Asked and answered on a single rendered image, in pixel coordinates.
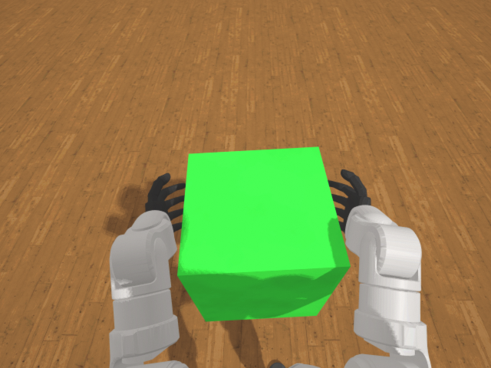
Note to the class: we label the robot left forearm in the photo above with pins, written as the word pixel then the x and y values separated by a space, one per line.
pixel 144 323

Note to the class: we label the robot right forearm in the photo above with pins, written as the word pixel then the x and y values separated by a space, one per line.
pixel 388 314

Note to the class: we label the carton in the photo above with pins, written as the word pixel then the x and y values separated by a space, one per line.
pixel 260 234

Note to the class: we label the robot left hand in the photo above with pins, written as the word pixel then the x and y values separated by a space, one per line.
pixel 156 198

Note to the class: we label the robot right hand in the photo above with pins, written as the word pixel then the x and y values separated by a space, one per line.
pixel 356 195

